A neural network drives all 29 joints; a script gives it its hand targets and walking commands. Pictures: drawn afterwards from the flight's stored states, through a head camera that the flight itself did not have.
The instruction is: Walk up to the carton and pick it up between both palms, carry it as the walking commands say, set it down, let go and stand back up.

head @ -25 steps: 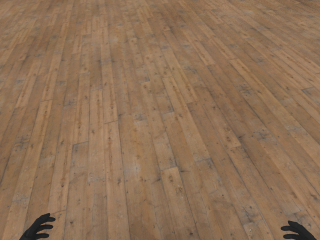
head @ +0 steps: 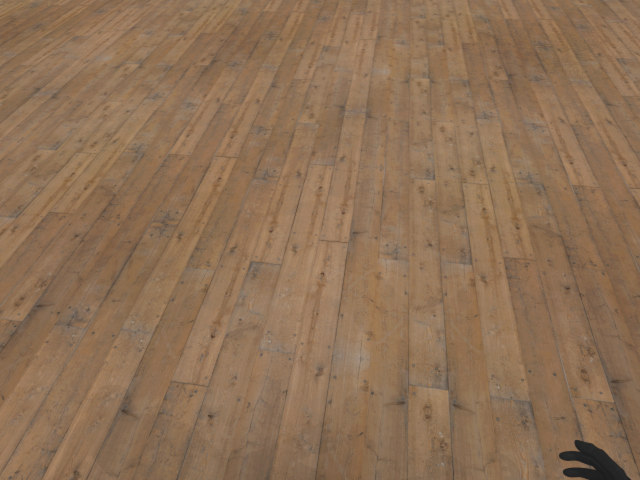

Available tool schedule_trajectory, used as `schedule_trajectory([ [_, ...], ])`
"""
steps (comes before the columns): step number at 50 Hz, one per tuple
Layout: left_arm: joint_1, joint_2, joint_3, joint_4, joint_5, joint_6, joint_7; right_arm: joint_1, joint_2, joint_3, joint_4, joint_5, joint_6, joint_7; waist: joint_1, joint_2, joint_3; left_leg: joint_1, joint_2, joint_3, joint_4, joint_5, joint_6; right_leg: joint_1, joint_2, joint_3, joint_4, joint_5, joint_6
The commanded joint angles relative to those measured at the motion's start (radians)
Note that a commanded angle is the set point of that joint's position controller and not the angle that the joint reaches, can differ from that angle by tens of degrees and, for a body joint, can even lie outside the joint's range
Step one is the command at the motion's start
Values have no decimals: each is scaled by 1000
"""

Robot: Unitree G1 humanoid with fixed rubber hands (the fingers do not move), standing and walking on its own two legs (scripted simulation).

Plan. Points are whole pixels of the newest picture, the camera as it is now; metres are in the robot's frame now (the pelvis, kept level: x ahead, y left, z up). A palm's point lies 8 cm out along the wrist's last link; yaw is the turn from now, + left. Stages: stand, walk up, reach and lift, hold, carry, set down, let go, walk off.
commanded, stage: walk up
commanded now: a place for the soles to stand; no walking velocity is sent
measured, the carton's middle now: out of the picture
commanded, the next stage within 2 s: none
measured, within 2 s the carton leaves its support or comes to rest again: neither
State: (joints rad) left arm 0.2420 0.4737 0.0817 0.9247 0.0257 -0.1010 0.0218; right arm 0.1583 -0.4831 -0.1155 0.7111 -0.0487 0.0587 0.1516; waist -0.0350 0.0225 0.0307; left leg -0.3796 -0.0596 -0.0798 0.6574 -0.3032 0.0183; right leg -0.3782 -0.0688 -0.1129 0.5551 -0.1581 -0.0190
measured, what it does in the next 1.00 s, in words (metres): steps to the left, turning left: left foot, then right foot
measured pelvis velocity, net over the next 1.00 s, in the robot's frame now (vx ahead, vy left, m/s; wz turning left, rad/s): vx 0.26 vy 0.34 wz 0.84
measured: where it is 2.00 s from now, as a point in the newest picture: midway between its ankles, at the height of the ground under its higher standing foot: (50, 406)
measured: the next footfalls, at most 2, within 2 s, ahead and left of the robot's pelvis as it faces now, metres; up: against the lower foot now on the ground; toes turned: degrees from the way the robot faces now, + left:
left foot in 0.26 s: +0.17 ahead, +0.27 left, +0.00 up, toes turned +18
right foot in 0.54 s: +0.32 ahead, +0.08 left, +0.00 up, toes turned +19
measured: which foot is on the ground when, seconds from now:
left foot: up 0.00-0.24, down 0.26-0.54, up 0.56-0.86, down 0.88-1.00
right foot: down 0.00-0.30, up 0.32-0.52, down 0.54-0.92, up 0.94-1.00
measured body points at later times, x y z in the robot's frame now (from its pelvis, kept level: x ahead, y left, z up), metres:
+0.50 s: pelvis +0.14 +0.13 +0.00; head +0.17 +0.15 +0.45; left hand +0.09 +0.50 -0.08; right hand +0.42 -0.11 -0.07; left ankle +0.13 +0.25 -0.73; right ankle +0.24 +0.04 -0.71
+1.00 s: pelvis +0.26 +0.34 +0.00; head +0.26 +0.35 +0.45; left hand +0.04 +0.64 -0.09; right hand +0.64 +0.30 -0.04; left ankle +0.20 +0.45 -0.73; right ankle +0.31 +0.13 -0.67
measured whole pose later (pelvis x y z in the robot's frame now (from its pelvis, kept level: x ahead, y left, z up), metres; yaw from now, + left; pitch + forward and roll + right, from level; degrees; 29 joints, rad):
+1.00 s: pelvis +0.26 +0.34 +0.00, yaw +48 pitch +1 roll -1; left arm 0.26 0.53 0.07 0.88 0.02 -0.10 -0.02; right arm 0.01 -0.45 -0.08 0.74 -0.01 0.02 0.18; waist 0.04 -0.01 -0.02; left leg -0.38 0.03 -0.01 0.59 -0.24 0.01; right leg -0.28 -0.18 -0.11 0.97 -0.46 0.01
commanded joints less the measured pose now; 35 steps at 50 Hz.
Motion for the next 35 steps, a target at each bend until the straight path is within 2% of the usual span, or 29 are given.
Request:
schedule_trajectory([
  [1,-2,361,100,-82,0,-7,23,-129,-162,-33,-110,-14,-21,9,69,-82,-92,-345,152,-79,275,-30,-15,317,-437,411,-388,-336,-181],
  [3,-28,308,96,-82,14,-15,15,-140,-154,-43,-78,-11,-24,25,62,-159,-71,-254,185,-53,202,1,-28,291,-363,238,-336,-168,-170],
  [4,-5,298,96,-76,19,-20,13,-176,-144,-45,-74,-9,-33,31,79,-180,-70,-259,180,-27,171,11,-36,326,-334,161,-306,-58,-172],
  [5,9,295,94,-72,20,-21,10,-193,-139,-48,-67,-9,-37,35,86,-177,-75,-260,189,-1,148,33,-39,341,-341,114,-305,-25,-180],
  [6,16,295,93,-67,19,-18,7,-211,-132,-47,-65,-7,-38,42,90,-155,-52,-248,197,26,118,63,-40,317,-335,66,-312,-25,-174],
  [7,14,303,97,-64,23,-16,5,-229,-124,-44,-65,1,-39,49,88,-158,-34,-216,199,51,72,69,-39,291,-327,24,-308,-5,-168],
  [9,7,308,98,-61,27,-13,-1,-244,-109,-39,-54,17,-47,59,79,-164,-25,-117,190,95,-38,101,-22,245,-295,-57,-274,39,-139],
  [11,-8,306,88,-65,23,-10,-13,-208,-111,-47,-25,29,-57,51,49,-149,-60,5,140,163,-117,103,-4,203,-258,-122,-190,92,-114],
  [12,-17,294,81,-68,25,-7,-15,-153,-127,-53,0,29,-61,45,17,-104,-100,109,112,179,-135,79,17,160,-227,-155,-78,75,-97],
  [13,-25,272,73,-75,25,-5,-14,-56,-166,-64,32,26,-61,36,-37,-27,-155,241,73,184,-150,44,58,103,-167,-188,83,50,-69],
  [14,-22,244,59,-83,17,-3,-14,20,-221,-78,48,18,-51,24,-102,95,-160,380,120,83,-238,-11,126,-59,-96,-226,272,-91,-23],
  [15,-20,194,38,-113,12,-1,-15,43,-303,-95,46,5,-41,13,-115,323,-102,465,297,-257,-378,-56,208,-337,0,-209,474,-425,19],
  [16,-48,228,35,-151,13,-6,-13,14,-358,-96,17,18,-37,13,-94,308,-80,473,367,-503,-428,-78,287,-461,16,-49,484,-487,30],
  [17,-69,278,49,-141,9,-12,-12,-49,-324,-94,-6,23,-29,14,-56,176,-43,396,324,-444,-414,-161,293,-372,-42,16,394,-390,22],
  [18,-25,284,39,-104,5,-17,-17,-119,-304,-90,-22,16,-19,9,-19,185,-24,388,286,-369,-367,-134,263,-354,-53,32,338,-340,37],
  [19,22,280,37,-82,-3,-23,-17,-159,-277,-77,-41,10,-16,1,15,193,-51,390,234,-295,-316,-23,245,-315,-56,61,271,-322,42],
  [20,62,280,43,-64,-11,-25,-11,-187,-247,-67,-65,11,-20,2,41,204,-82,322,204,-240,-320,16,232,-223,-49,51,205,-279,39],
  [21,85,292,51,-61,-8,-23,-9,-205,-234,-64,-82,19,-25,9,48,206,-101,239,188,-240,-355,-16,224,-144,-35,38,188,-226,30],
  [23,115,304,66,-55,-5,-21,-4,-224,-248,-68,-110,19,-24,23,58,208,-131,63,201,-299,-376,-87,224,32,-19,52,152,-198,-4],
  [24,147,300,72,-48,-4,-26,-2,-263,-242,-66,-131,21,-23,28,91,183,-140,-66,183,-269,-344,-107,196,186,-23,65,50,-127,-28],
  [25,219,306,81,-26,1,-31,0,-325,-210,-53,-157,21,-21,30,161,104,-160,-254,123,-175,-270,-141,126,421,-49,90,-101,-40,-66],
  [26,319,383,107,0,12,-30,11,-357,-122,-27,-186,16,-25,25,244,-162,-170,-441,-28,2,-79,-185,22,584,-183,229,-345,-253,-109],
  [27,213,436,121,-35,13,-29,27,-268,-81,-18,-174,-9,-27,16,188,-295,-153,-482,45,28,199,-124,4,473,-505,530,-452,-509,-144],
  [28,76,415,107,-98,5,-31,34,-225,-165,-44,-150,-11,-19,16,110,-157,-114,-435,130,-51,321,-74,-3,360,-514,527,-434,-584,-161],
  [29,-4,395,102,-134,-2,-36,26,-160,-194,-46,-133,-7,-20,31,71,-121,-118,-373,149,-57,339,-40,-11,309,-491,463,-422,-585,-174],
  [30,-33,369,102,-132,-2,-44,21,-163,-195,-39,-112,4,-20,45,66,-131,-98,-328,173,-45,298,-2,-33,303,-442,371,-406,-486,-173],
  [32,-3,351,100,-111,9,-41,8,-207,-178,-33,-92,11,-22,62,96,-207,-89,-280,193,-4,204,11,-47,314,-358,184,-361,-318,-163],
  [35,40,333,87,-87,1,-33,-7,-275,-159,-19,-81,15,-31,76,122,-140,-55,-291,201,71,139,84,-56,339,-333,52,-356,-196,-168],
])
